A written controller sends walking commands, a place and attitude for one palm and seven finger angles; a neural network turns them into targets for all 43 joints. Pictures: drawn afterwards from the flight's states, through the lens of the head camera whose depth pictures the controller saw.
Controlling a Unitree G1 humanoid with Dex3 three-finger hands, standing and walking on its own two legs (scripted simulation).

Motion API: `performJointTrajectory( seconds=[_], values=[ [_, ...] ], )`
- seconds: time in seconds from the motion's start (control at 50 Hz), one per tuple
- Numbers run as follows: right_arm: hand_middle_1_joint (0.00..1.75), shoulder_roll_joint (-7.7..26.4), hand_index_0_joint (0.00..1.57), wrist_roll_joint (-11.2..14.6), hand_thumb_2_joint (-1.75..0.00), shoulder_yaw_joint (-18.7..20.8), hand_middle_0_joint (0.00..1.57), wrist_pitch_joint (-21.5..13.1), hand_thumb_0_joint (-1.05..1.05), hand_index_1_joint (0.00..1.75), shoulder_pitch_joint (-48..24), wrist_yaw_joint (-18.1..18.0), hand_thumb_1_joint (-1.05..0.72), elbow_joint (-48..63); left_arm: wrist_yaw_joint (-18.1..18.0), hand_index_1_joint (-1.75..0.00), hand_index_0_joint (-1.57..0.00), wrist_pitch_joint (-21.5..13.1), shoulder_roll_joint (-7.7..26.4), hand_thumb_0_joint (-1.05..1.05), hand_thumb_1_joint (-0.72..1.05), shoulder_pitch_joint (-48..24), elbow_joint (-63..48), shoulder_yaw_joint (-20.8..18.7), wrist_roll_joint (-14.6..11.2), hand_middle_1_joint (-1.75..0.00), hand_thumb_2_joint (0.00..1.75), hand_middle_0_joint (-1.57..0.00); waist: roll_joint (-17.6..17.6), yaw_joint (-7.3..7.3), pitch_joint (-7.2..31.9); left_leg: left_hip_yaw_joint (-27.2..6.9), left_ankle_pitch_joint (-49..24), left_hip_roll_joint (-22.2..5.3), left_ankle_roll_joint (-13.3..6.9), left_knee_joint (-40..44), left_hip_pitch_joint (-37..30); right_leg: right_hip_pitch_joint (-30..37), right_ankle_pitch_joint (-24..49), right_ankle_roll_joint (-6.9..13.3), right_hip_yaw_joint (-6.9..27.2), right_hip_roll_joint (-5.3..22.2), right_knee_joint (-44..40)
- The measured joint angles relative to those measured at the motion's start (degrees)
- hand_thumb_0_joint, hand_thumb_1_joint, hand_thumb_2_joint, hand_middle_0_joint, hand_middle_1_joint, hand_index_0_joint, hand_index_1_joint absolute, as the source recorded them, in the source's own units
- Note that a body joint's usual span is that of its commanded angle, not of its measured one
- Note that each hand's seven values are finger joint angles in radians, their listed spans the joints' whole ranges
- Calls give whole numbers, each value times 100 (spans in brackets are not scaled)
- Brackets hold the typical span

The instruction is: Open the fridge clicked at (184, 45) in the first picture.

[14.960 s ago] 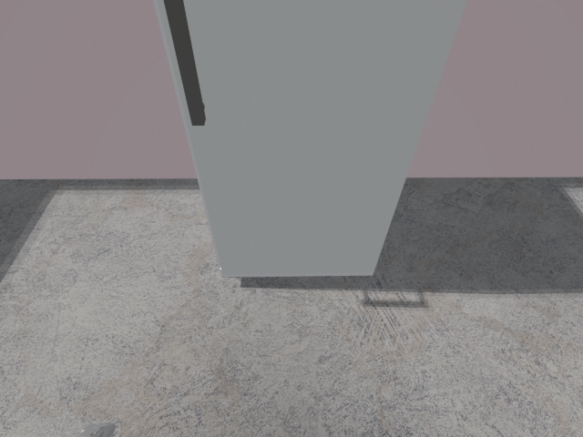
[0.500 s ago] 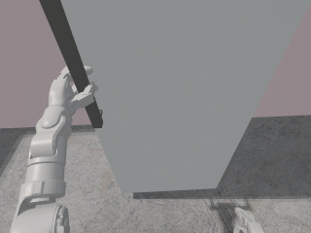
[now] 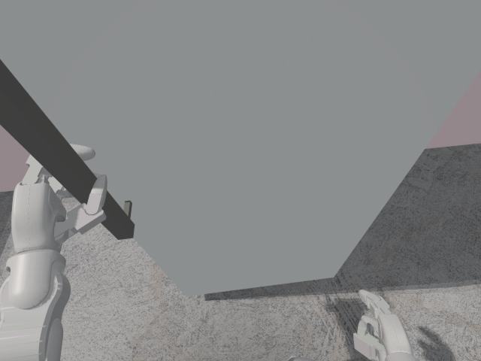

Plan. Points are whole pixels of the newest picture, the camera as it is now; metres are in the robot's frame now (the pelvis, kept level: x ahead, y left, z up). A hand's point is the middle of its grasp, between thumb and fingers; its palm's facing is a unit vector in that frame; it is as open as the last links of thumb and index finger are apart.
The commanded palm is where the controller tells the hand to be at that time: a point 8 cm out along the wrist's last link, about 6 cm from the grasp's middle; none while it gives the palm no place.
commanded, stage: walk backward, drawing the door open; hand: left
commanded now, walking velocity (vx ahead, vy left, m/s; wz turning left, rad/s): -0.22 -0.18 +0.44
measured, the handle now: (76, 157) +0.33 +0.24 +0.18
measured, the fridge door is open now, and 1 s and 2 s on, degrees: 1 23 60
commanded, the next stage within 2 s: none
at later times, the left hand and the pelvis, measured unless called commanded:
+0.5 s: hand (101, 234) +0.25 +0.19 +0.14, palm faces +0.49 -0.84 -0.21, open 6.7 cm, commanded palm +0.19 +0.23 +0.15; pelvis +0.02 -0.06 -0.03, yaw +17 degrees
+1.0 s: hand (132, 355) +0.12 +0.11 +0.14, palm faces +0.72 -0.65 -0.26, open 6.7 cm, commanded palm +0.06 +0.13 +0.15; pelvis -0.03 -0.21 -0.03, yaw +29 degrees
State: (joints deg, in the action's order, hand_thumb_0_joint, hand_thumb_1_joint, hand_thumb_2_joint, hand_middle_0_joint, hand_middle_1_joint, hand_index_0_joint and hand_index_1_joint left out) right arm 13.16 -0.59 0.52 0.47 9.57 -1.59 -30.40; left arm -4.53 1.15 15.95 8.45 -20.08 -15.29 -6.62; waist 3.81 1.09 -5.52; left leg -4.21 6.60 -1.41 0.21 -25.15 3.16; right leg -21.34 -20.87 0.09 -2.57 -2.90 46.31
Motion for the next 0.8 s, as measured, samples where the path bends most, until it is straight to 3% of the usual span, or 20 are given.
performJointTrajectory(
  seconds=[0.04,0.08,0.1,0.14,0.2,0.24,0.34,0.4,0.42,0.44,0.46,0.5,0.54,0.64,0.72,0.8],
  values=[
    [30,-91,20,46,-89,-13,20,-33,1,30,25,10,-91,57,-59,-139,-27,25,49,-11,55,158,-134,-108,-8,-139,81,-43,-49,-42,-235,-114,-54,126,43,-294,-95,-49,736,33,-83,-74,-942],
    [30,-175,20,122,-90,-94,20,-98,1,30,152,-65,-91,125,-65,-139,-24,131,275,-13,55,289,-266,-211,-93,-140,81,-44,-213,-163,-335,-87,103,320,95,-1003,-12,147,2454,136,-143,43,-2097],
    [30,-186,20,143,-90,-134,20,-162,1,30,224,-139,-91,137,-62,-138,-23,149,406,-15,54,306,-291,-239,-121,-140,81,-44,-268,-263,-300,-44,651,384,76,-1580,188,230,2522,342,-231,159,-2086],
    [30,-99,20,133,-90,-148,20,-280,1,30,126,-295,-90,-18,-80,-137,-21,-13,399,-17,54,233,-203,-220,-88,-140,80,-45,-28,-311,-257,-64,1779,319,-26,-2699,814,193,1521,724,-474,93,-1767],
    [30,-68,20,128,-89,-71,20,-271,1,30,-186,-291,-91,-222,-183,-134,-19,-177,270,-18,56,-18,-136,-187,106,-140,80,-45,91,-284,-332,86,2212,334,20,-4017,1793,44,1118,918,-693,45,-1505],
    [30,-77,20,130,-89,-54,20,-205,1,30,-311,-285,-91,-300,-236,-133,-19,-228,190,-17,56,-135,-99,-146,218,-140,81,-45,56,-303,-344,256,2183,316,88,-4371,2194,66,1102,811,-821,60,-1497],
    [30,-173,20,108,-89,-140,20,-142,1,30,-310,-344,-91,-379,-355,-134,-21,-277,101,-14,58,-84,-211,60,378,-140,84,-46,-319,-358,-147,971,2188,222,88,-2892,2043,295,1263,818,-1060,100,-1956],
    [30,-163,20,95,-89,-184,20,-168,1,30,-232,-342,-91,-328,-398,-135,-23,-350,109,-12,58,17,-389,229,398,-140,84,-46,-467,-357,-8,1243,1786,225,27,-1424,1526,330,1386,518,-1207,42,-2196],
    [30,-115,20,93,-89,-196,20,-180,1,30,-196,-332,-91,-243,-425,-135,-23,-387,110,-12,58,62,-471,277,372,-140,84,-46,-420,-338,43,1231,1352,175,-90,-738,1288,207,1342,209,-1244,-14,-2037],
    [30,-80,20,66,-89,-164,20,-194,1,30,-172,-323,-91,-145,-452,-136,-24,-440,118,-11,58,39,-502,339,330,-140,85,-46,-368,-361,38,1178,608,127,-315,-532,1315,-36,835,-54,-1101,-38,-1408],
    [30,-82,20,43,-89,-104,20,-209,1,30,-158,-307,-91,-101,-465,-136,-24,-503,119,-11,58,-31,-466,418,326,-140,85,-46,-347,-376,-36,1091,459,120,-427,-642,1380,-270,253,-119,-788,-38,-479],
    [30,-147,20,45,-89,-31,20,-248,1,30,-118,-245,-91,-178,-415,-137,-24,-531,106,-10,58,-99,-410,574,362,-140,84,-46,-291,-406,-94,820,550,95,-417,-669,1403,-497,-358,-133,-190,-96,948],
    [30,-228,20,39,-90,-36,20,-339,1,30,-70,-196,-91,-332,-377,-138,-26,-509,80,-9,59,-127,-407,730,411,-140,84,-46,-225,-352,-65,563,492,3,-309,-474,1415,-449,-488,-173,115,-56,1360],
    [30,-458,20,7,-89,-166,20,-582,1,30,-80,-128,-91,-480,-330,-138,-27,-449,91,-6,60,-215,-484,820,430,-140,84,-46,-188,-81,-102,228,31,-278,-63,27,1465,155,-583,-256,392,194,381],
    [30,-575,20,-18,-89,-239,20,-726,1,30,-190,-82,-90,-443,-329,-137,-26,-421,205,-6,60,-303,-350,572,291,-140,84,-46,-131,-45,-129,-2,-258,-394,142,209,1604,672,-563,-277,370,143,-611],
    [30,-564,20,6,-89,-296,20,-735,1,30,-312,-56,-90,-359,-353,-135,-23,-313,432,-9,60,-466,-62,149,97,-140,83,-46,-188,-7,-103,-98,-409,-312,387,62,1886,1261,496,-216,247,105,-2165]
  ],
)
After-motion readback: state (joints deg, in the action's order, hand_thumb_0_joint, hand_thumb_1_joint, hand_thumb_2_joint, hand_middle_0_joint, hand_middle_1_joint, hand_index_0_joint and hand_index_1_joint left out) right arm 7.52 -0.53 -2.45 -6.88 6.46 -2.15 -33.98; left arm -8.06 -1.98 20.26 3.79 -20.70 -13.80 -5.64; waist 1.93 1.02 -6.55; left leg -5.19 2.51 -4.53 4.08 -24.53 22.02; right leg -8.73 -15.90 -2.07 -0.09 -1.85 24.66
